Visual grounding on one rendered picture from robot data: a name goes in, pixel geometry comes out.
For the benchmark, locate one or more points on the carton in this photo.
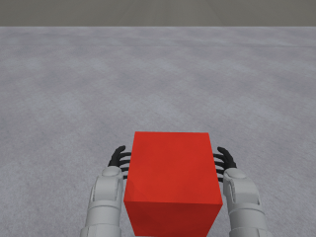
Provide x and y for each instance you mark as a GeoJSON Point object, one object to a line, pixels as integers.
{"type": "Point", "coordinates": [172, 188]}

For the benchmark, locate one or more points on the robot left hand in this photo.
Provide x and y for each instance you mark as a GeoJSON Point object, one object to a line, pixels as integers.
{"type": "Point", "coordinates": [115, 160]}

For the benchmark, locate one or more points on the left robot forearm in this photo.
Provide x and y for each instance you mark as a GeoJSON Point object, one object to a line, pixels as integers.
{"type": "Point", "coordinates": [104, 208]}

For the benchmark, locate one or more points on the robot right hand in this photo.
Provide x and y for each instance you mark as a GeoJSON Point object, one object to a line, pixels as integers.
{"type": "Point", "coordinates": [227, 163]}

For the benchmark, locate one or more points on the right robot forearm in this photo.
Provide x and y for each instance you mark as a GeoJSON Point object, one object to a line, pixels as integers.
{"type": "Point", "coordinates": [244, 205]}

